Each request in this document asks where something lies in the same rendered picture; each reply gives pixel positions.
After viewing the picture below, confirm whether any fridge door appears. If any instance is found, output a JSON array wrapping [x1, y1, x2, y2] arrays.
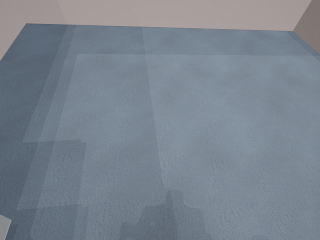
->
[[0, 215, 11, 240]]

